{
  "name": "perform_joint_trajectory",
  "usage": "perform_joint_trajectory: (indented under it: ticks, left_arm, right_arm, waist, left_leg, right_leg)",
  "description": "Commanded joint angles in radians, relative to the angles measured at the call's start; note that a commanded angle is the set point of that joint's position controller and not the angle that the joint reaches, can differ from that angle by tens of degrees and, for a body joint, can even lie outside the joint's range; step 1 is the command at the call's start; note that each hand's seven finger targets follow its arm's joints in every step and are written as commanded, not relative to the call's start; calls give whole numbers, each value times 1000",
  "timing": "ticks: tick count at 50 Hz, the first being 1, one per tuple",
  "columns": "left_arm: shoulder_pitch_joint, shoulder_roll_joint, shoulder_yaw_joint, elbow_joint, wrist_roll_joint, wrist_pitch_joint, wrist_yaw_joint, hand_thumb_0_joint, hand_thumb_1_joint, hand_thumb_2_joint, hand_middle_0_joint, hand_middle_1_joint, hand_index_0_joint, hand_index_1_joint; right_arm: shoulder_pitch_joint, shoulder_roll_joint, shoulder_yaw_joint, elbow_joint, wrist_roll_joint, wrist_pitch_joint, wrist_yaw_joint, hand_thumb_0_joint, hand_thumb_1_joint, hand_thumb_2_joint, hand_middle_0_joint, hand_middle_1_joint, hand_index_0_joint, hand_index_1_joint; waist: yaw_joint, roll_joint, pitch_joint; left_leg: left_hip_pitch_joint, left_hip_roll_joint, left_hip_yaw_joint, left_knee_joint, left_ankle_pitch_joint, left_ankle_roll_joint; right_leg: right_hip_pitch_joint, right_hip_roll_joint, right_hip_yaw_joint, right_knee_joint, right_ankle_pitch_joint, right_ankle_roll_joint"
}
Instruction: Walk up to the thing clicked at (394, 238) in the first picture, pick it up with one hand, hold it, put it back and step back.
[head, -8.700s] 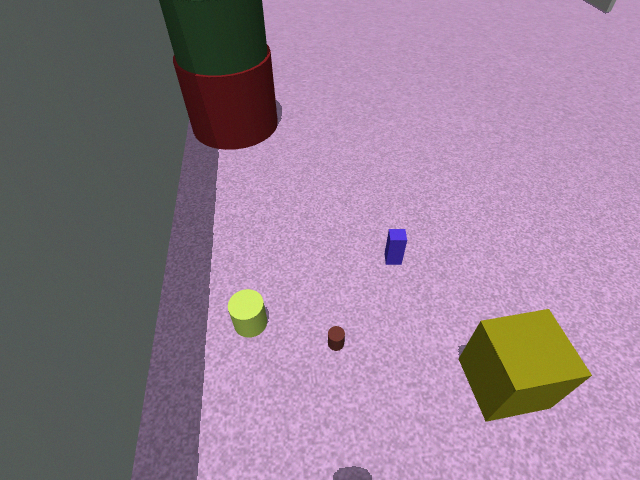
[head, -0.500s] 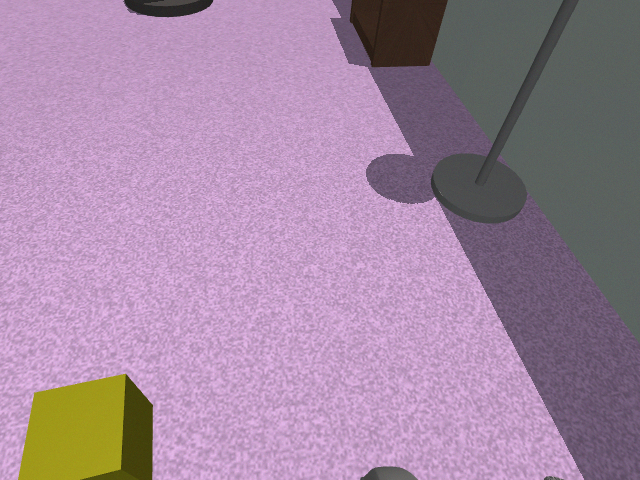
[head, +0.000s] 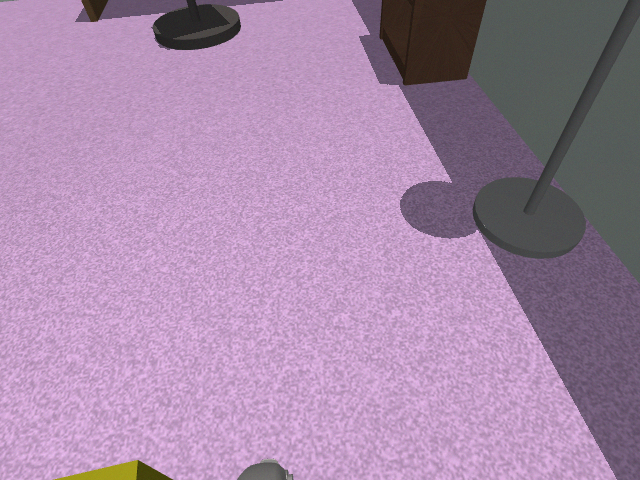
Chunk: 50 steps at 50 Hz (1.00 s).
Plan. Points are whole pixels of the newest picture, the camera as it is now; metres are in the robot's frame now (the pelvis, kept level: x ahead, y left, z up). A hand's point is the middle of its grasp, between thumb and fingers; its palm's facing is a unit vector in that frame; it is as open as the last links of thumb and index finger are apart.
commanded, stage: walk up
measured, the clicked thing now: out of the picture -0.17 +1.02 -0.69
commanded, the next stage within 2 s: stand in 1.56 s
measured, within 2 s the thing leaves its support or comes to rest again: neither
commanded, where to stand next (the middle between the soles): +0.26 +0.02 m, yaw +0 degrees
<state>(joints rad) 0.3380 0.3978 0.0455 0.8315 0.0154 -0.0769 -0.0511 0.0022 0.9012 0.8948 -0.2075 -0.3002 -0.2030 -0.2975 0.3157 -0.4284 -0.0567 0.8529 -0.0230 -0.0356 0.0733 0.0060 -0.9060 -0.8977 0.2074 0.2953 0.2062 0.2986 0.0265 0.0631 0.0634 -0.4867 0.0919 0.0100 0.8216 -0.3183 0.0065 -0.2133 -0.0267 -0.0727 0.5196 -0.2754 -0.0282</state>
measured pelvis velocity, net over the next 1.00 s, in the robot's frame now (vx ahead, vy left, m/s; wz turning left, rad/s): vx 0.21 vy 0.03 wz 0.00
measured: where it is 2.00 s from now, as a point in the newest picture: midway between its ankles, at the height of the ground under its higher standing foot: outside the picture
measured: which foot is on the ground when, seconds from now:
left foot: up 0.00-0.08, down 0.10-0.52, up 0.54-0.72, down 0.74-1.00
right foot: down 0.00-0.12, up 0.14-0.50, down 0.52-1.00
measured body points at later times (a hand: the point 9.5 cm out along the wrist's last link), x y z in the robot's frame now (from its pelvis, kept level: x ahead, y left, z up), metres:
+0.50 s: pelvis +0.16 +0.02 -0.01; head +0.18 +0.02 +0.44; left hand +0.27 +0.33 -0.12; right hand +0.18 -0.30 -0.12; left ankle +0.14 +0.15 -0.73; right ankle +0.26 -0.11 -0.73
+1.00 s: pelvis +0.21 +0.03 +0.00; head +0.22 +0.04 +0.45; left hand +0.29 +0.33 -0.14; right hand +0.28 -0.28 -0.12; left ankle +0.22 +0.14 -0.73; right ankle +0.26 -0.11 -0.73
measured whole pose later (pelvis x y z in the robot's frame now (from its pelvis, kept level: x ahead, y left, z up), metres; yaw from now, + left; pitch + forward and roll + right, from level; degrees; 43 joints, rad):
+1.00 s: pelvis +0.21 +0.03 +0.00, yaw +0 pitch -3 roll +0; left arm 0.12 0.37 0.00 1.07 -0.01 0.00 -0.02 0.00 0.91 0.90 -0.20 -0.30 -0.20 -0.30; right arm 0.18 -0.36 0.01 1.06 -0.01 -0.03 0.01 0.01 -0.90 -0.90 0.21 0.30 0.21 0.30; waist 0.01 -0.02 0.06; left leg -0.22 0.02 0.03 0.55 -0.29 0.01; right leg -0.27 -0.04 -0.04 0.52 -0.19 0.02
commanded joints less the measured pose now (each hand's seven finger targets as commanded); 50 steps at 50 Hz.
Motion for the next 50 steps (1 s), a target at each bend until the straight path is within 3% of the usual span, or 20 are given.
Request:
perform_joint_trajectory:
  ticks: [1, 4, 5, 6, 7, 10, 12, 17, 22, 24, 25, 26, 27, 28, 36, 37, 38, 40, 43, 50]
  left_arm:
    - [-29, 297, 92, -91, -1, -27, 14, 0, 900, 900, -200, -300, -200, -300]
    - [-45, 251, 67, -93, 1, -12, 14, 0, 900, 900, -200, -300, -200, -300]
    - [-11, 194, 47, -96, 5, -10, 13, 0, 900, 900, -200, -300, -200, -300]
    - [21, 122, 29, -104, -12, -7, 12, 0, 900, 900, -200, -300, -200, -300]
    - [-2, 242, 56, -78, -6, 3, 32, 0, 900, 900, -200, -300, -200, -300]
    - [12, 238, 57, -29, -19, 3, 33, 0, 900, 900, -200, -300, -200, -300]
    - [45, 226, 57, -3, -19, 13, 20, 0, 900, 900, -200, -300, -200, -300]
    - [-51, 193, 58, -39, -1, 27, -9, 0, 900, 900, -200, -300, -200, -300]
    - [-61, 144, 50, -21, -3, 21, 12, 0, 900, 900, -200, -300, -200, -300]
    - [-23, 171, 58, 4, 3, 8, 27, 0, 900, 900, -200, -300, -200, -300]
    - [17, 221, 74, 11, 9, 1, 36, 0, 900, 900, -200, -300, -200, -300]
    - [1, 278, 82, -15, 7, -3, 44, 0, 900, 900, -200, -300, -200, -300]
    - [-32, 298, 81, -15, -6, 3, 43, 0, 900, 900, -200, -300, -200, -300]
    - [-52, 290, 78, -13, -12, 11, 46, 0, 900, 900, -200, -300, -200, -300]
    - [-236, 211, 35, -3, -10, 52, 48, 0, 900, 900, -200, -300, -200, -300]
    - [-233, 178, 23, 1, -17, 58, 45, 0, 900, 900, -200, -300, -200, -300]
    - [-236, 135, 12, 9, -25, 65, 43, 0, 900, 900, -200, -300, -200, -300]
    - [-232, 175, 26, 71, -18, 68, 44, 0, 900, 900, -200, -300, -200, -300]
    - [-223, 170, 20, 125, -23, 46, 42, 0, 900, 900, -200, -300, -200, -300]
    - [-289, 166, -7, 202, -27, 46, 44, 0, 900, 900, -200, -300, -200, -300]
  right_arm:
    - [-11, -168, -63, -82, 4, -39, -2, 0, -900, -900, 200, 300, 200, 300]
    - [101, -190, -83, -40, -2, -57, -17, 0, -900, -900, 200, 300, 200, 300]
    - [205, -244, -101, -11, -5, -65, -31, 0, -900, -900, 200, 300, 200, 300]
    - [219, -339, -118, -39, -14, -74, -40, 0, -900, -900, 200, 300, 200, 300]
    - [186, -368, -124, -59, 19, -70, -39, 0, -900, -900, 200, 300, 200, 300]
    - [105, -262, -83, -78, 22, -72, -54, 0, -900, -900, 200, 300, 200, 300]
    - [71, -250, -74, -78, 25, -77, -56, 0, -900, -900, 200, 300, 200, 300]
    - [60, -263, -75, -104, 16, -74, -56, 0, -900, -900, 200, 300, 200, 300]
    - [26, -232, -51, -103, 23, -47, -65, 0, -900, -900, 200, 300, 200, 300]
    - [14, -186, -30, -106, 35, -35, -71, 0, -900, -900, 200, 300, 200, 300]
    - [44, -131, -11, -107, 42, -36, -73, 0, -900, -900, 200, 300, 200, 300]
    - [84, -69, 16, -112, 42, -30, -73, 0, -900, -900, 200, 300, 200, 300]
    - [80, -159, -12, -78, 36, -9, -88, 0, -900, -900, 200, 300, 200, 300]
    - [67, -183, -20, -54, 31, -3, -95, 0, -900, -900, 200, 300, 200, 300]
    - [85, -155, -21, 86, 12, -13, -87, 0, -900, -900, 200, 300, 200, 300]
    - [47, -180, -26, 77, 3, -17, -90, 0, -900, -900, 200, 300, 200, 300]
    - [-32, -226, -29, 53, -3, -25, -89, 0, -900, -900, 200, 300, 200, 300]
    - [-156, -236, -17, 55, 10, -24, -81, 0, -900, -900, 200, 300, 200, 300]
    - [-160, -173, 13, 97, 17, -28, -79, 0, -900, -900, 200, 300, 200, 300]
    - [-210, -168, 20, 160, 22, -17, -80, 0, -900, -900, 200, 300, 200, 300]
  waist:
    - [0, -212, -9]
    - [-87, -97, -59]
    - [-134, 86, -123]
    - [-119, 292, -100]
    - [-121, 152, -81]
    - [-57, 23, -3]
    - [-34, 85, 7]
    - [-54, 92, 28]
    - [-29, 78, -35]
    - [4, -15, -97]
    - [26, -166, -151]
    - [10, -319, -180]
    - [13, -245, -158]
    - [11, -226, -107]
    - [-57, -196, -92]
    - [-49, -141, -76]
    - [-24, -18, -55]
    - [13, -5, 23]
    - [9, 8, -39]
    - [-12, -12, -74]
  left_leg:
    - [98, -6, 37, -166, 70, -4]
    - [393, -67, 89, -280, 78, 15]
    - [534, 3, -47, -366, -69, 49]
    - [589, 273, -558, -554, -269, 132]
    - [514, 371, -696, -589, -283, 245]
    - [428, 258, -358, -503, 174, 209]
    - [311, 206, -198, -512, 248, 190]
    - [283, 194, -115, -537, 170, 229]
    - [230, 152, -26, -336, 529, 172]
    - [191, 82, 19, -165, 442, 111]
    - [125, 34, 52, -11, 249, 73]
    - [0, -69, 61, 125, -191, 24]
    - [6, -63, -6, 192, -330, 24]
    - [-21, -46, -33, 220, -345, 24]
    - [301, -82, 40, -266, 50, 17]
    - [315, -25, -46, -338, 46, 31]
    - [208, 116, -296, -466, -111, 79]
    - [10, 178, -315, -502, -174, 141]
    - [94, 68, -147, -423, 58, 51]
    - [241, 55, -123, -477, 126, 37]
  right_leg:
    - [-72, -217, 197, -213, -143, -183]
    - [-212, -158, 107, 20, -52, -125]
    - [-285, -98, 47, 305, 8, -86]
    - [-524, 64, 19, 561, -219, -15]
    - [-527, 20, 126, 645, -276, -31]
    - [-475, -43, 189, 633, -126, -26]
    - [-374, -60, 145, 554, -70, -9]
    - [-319, -76, 68, 321, -8, 17]
    - [-97, 0, -2, 124, 117, -1]
    - [76, 24, 6, -20, 208, -26]
    - [175, -92, 151, -79, 259, -55]
    - [225, -325, 484, -150, 305, -139]
    - [149, -373, 545, -157, 214, -261]
    - [97, -356, 507, -164, 134, -269]
    - [-211, -192, 200, -33, -44, -119]
    - [-267, -169, 187, -12, -99, -80]
    - [-254, -87, 144, 48, -188, -15]
    - [-59, -23, 89, 122, -151, -10]
    - [45, -74, 133, -24, 84, -20]
    - [43, -94, 124, -108, 160, -2]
